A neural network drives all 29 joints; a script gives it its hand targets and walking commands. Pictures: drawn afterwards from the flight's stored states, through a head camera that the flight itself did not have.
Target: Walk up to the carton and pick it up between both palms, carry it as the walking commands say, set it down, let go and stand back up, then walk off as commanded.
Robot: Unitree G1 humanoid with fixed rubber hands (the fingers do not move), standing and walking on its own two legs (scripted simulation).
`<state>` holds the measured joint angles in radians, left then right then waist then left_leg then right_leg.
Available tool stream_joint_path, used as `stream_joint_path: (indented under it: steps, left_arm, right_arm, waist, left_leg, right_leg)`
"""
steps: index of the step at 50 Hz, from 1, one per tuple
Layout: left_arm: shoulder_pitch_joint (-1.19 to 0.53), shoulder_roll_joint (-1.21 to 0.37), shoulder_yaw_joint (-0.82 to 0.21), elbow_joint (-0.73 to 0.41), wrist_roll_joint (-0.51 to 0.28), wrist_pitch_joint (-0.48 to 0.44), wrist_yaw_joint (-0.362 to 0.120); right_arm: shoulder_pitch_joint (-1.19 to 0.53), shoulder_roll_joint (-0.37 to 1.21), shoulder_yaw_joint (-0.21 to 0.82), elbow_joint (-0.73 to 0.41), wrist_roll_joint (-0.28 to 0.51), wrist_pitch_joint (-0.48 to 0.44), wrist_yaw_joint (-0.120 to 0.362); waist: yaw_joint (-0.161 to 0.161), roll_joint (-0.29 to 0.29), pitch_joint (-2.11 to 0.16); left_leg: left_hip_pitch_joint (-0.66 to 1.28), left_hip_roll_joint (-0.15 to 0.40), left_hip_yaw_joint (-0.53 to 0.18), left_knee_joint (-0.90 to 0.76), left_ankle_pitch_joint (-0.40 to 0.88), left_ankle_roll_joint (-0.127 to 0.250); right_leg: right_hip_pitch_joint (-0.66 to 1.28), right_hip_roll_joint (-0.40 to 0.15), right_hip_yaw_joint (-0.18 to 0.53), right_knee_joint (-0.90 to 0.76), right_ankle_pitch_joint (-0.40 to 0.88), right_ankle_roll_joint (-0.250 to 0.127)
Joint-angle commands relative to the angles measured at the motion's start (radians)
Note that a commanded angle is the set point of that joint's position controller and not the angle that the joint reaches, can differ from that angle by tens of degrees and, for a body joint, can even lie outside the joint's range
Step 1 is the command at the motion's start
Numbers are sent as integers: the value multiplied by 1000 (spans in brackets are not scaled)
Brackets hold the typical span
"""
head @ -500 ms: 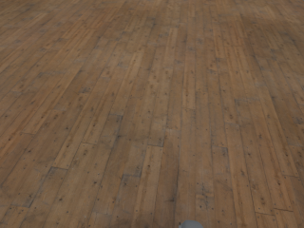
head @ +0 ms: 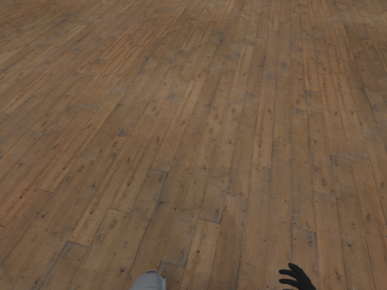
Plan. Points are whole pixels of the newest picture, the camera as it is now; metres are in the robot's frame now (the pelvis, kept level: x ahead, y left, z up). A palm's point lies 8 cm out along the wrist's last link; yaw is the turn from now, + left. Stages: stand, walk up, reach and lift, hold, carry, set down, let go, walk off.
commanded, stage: walk off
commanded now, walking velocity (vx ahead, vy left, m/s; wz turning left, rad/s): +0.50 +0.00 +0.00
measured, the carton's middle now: out of the picture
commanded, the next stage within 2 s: stand in 0.22 s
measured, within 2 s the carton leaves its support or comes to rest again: rests again in 0.02 s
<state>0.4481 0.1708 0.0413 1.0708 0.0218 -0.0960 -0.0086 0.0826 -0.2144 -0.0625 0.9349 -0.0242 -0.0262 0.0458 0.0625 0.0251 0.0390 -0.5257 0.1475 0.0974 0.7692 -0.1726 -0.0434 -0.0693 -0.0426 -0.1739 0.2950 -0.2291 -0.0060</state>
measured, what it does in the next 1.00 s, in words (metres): walks ahead: left foot, then right foot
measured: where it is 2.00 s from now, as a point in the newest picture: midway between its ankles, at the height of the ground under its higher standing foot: (188, 274)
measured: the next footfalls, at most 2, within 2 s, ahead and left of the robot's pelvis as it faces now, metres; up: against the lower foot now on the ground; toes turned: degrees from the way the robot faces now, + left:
left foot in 0.12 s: +0.20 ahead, +0.14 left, +0.00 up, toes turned +10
right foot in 0.60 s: +0.36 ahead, -0.07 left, +0.00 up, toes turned -9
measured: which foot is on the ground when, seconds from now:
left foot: up 0.00-0.10, down 0.12-0.60, up 0.62-0.88, down 0.90-1.00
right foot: down 0.00-0.14, up 0.16-0.58, down 0.60-1.00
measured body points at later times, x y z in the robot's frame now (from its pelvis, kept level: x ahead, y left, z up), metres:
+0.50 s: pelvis +0.21 +0.05 +0.00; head +0.25 +0.06 +0.45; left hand +0.33 +0.27 -0.15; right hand +0.13 -0.17 -0.15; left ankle +0.16 +0.13 -0.75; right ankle +0.31 -0.08 -0.71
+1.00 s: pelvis +0.28 +0.03 -0.01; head +0.28 +0.04 +0.44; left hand +0.29 +0.25 -0.17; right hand +0.28 -0.18 -0.17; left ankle +0.26 +0.16 -0.75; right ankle +0.32 -0.06 -0.75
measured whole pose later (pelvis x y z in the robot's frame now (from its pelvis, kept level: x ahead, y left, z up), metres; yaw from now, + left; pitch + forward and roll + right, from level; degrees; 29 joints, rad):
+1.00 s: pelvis +0.28 +0.03 -0.01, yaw +0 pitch -2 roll +0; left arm 0.26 0.15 0.02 1.10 0.00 0.00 0.03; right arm 0.29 -0.12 -0.02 1.13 -0.02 0.00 -0.04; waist 0.02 -0.01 0.03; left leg -0.14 0.06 0.07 0.43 -0.26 -0.02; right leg -0.22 -0.02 -0.17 0.39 -0.15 -0.04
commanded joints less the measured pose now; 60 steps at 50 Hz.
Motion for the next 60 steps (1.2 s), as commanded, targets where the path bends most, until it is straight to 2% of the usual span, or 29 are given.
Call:
stream_joint_path:
  steps: [1,4,6,7,8,9,11,13,15,16,18,21,25,28,29,30,31,32,33,34,37,42,44,45,46,47,49,53,60]
  left_arm:
    - [3,143,23,-37,-4,-11,-1]
    - [0,158,33,-24,-4,2,1]
    - [-15,144,29,-24,-5,11,3]
    - [-24,112,19,-40,-5,12,4]
    - [12,20,0,-82,-23,13,2]
    - [-52,107,29,-92,5,22,5]
    - [-98,82,31,-98,-7,15,-7]
    - [-66,58,32,-69,4,27,-8]
    - [-44,36,32,-57,10,50,-6]
    - [-50,25,31,-57,7,61,-5]
    - [-105,16,28,-70,3,76,-3]
    - [-226,8,13,-106,-2,86,-4]
    - [-297,22,-1,-120,-7,81,13]
    - [-245,36,-2,-92,-6,60,23]
    - [-187,53,1,-71,0,44,27]
    - [-106,122,16,-51,16,25,33]
    - [-63,162,23,-39,13,22,34]
    - [-39,148,22,-25,-13,34,33]
    - [-88,127,16,-29,-17,42,38]
    - [-142,102,7,-37,-12,48,44]
    - [-218,68,-9,-40,-8,59,57]
    - [-231,78,-8,-23,-13,64,43]
    - [-231,86,-1,-16,-18,76,40]
    - [-215,79,0,-13,-19,82,38]
    - [-201,58,-3,-14,-22,86,35]
    - [-201,33,-8,-11,-26,90,34]
    - [-148,40,-9,13,-16,87,34]
    - [-125,41,-14,39,-13,78,34]
    - [-116,26,-23,63,-15,78,39]
  right_arm:
    - [-52,-1,11,-56,4,-5,4]
    - [-42,-30,2,-63,-2,-20,-4]
    - [136,-71,-18,1,-14,-38,-16]
    - [307,-135,-37,41,-29,-53,-29]
    - [406,-270,-69,61,-29,-50,-38]
    - [401,-264,-68,68,1,-42,-38]
    - [235,-137,-32,34,1,-53,-28]
    - [178,-48,-7,37,4,-70,-34]
    - [234,-39,3,74,6,-86,-42]
    - [257,-47,6,88,9,-90,-46]
    - [280,-58,12,104,10,-91,-50]
    - [294,-50,22,121,6,-81,-54]
    - [351,-56,24,156,5,-62,-58]
    - [343,-58,20,171,6,-45,-64]
    - [349,-54,19,176,9,-39,-66]
    - [363,-28,25,170,16,-37,-70]
    - [469,60,46,170,45,-26,-77]
    - [467,34,37,187,39,0,-83]
    - [408,5,27,176,20,17,-84]
    - [366,10,24,172,8,24,-80]
    - [363,55,25,188,3,43,-71]
    - [335,58,25,198,5,62,-80]
    - [340,52,31,202,3,55,-81]
    - [339,38,34,196,-2,46,-82]
    - [319,15,36,187,-3,36,-83]
    - [290,11,35,192,6,31,-82]
    - [246,20,42,182,13,14,-83]
    - [269,19,44,193,16,2,-86]
    - [296,28,51,206,16,-1,-86]
  waist:
    - [-16,-155,58]
    - [-37,-151,48]
    - [-117,-54,-21]
    - [-195,56,-115]
    - [-204,354,-184]
    - [-207,216,-138]
    - [-119,74,-22]
    - [-53,52,3]
    - [-25,50,-14]
    - [-18,60,-20]
    - [-21,81,-21]
    - [-41,106,1]
    - [-75,121,-7]
    - [-57,102,-9]
    - [-36,52,-21]
    - [-14,-24,-78]
    - [-41,-188,-216]
    - [-13,-229,-248]
    - [-20,-203,-161]
    - [-35,-168,-97]
    - [-88,-151,-32]
    - [-93,-130,-20]
    - [-106,-104,10]
    - [-102,-93,32]
    - [-78,-59,57]
    - [-63,36,84]
    - [-36,67,52]
    - [-43,11,35]
    - [-49,-14,43]
  left_leg:
    - [69,-28,40,-145,14,-3]
    - [162,-40,44,-208,-22,30]
    - [423,-83,70,-303,-31,51]
    - [626,49,-92,-350,-136,90]
    - [808,300,-488,-537,-385,169]
    - [710,329,-595,-603,-454,202]
    - [532,246,-403,-600,-263,176]
    - [430,168,-215,-588,143,144]
    - [415,135,-104,-528,577,135]
    - [412,123,-65,-511,694,132]
    - [414,108,-23,-503,767,135]
    - [406,80,28,-505,728,133]
    - [468,100,14,-461,709,146]
    - [475,103,-1,-374,610,135]
    - [440,73,8,-308,536,107]
    - [332,41,21,-218,348,70]
    - [240,-35,43,-89,-121,31]
    - [256,-81,-6,-1,-443,23]
    - [230,-81,-38,50,-497,17]
    - [219,-80,-50,67,-474,14]
    - [283,-74,-65,-23,-347,-1]
    - [357,-89,-39,-189,-184,13]
    - [447,-77,-35,-324,-20,22]
    - [459,-44,-62,-385,-15,23]
    - [414,-12,-87,-417,-69,23]
    - [278,-17,-96,-445,-136,29]
    - [229,-7,-114,-507,-124,33]
    - [287,-14,-110,-513,-59,46]
    - [309,-21,-106,-518,-27,54]
  right_leg:
    - [-65,-238,153,-147,122,-123]
    - [-48,-267,165,-86,132,-117]
    - [-113,-198,96,137,192,-83]
    - [-241,-135,30,399,114,-51]
    - [-549,0,-2,732,-308,-5]
    - [-610,-36,133,885,-307,-18]
    - [-610,-105,175,920,-119,-32]
    - [-514,-125,159,867,-42,-9]
    - [-460,-106,134,842,-34,14]
    - [-455,-94,120,820,-18,22]
    - [-461,-78,101,745,27,33]
    - [-417,-62,76,544,84,43]
    - [-341,-30,53,365,89,37]
    - [-238,-16,56,223,108,5]
    - [-125,-27,66,99,254,-3]
    - [49,-138,145,128,611,-19]
    - [221,-333,296,187,968,-128]
    - [158,-386,388,122,926,-223]
    - [72,-362,378,63,721,-228]
    - [-6,-329,355,20,543,-203]
    - [-153,-235,262,-50,291,-123]
    - [-220,-189,224,-88,-48,-104]
    - [-303,-170,211,-107,-213,-61]
    - [-325,-154,205,-108,-250,-33]
    - [-312,-127,185,-100,-215,-12]
    - [-199,-90,152,-64,-107,-1]
    - [-63,-83,133,14,44,-2]
    - [-59,-88,141,20,100,-10]
    - [-66,-90,135,17,123,-1]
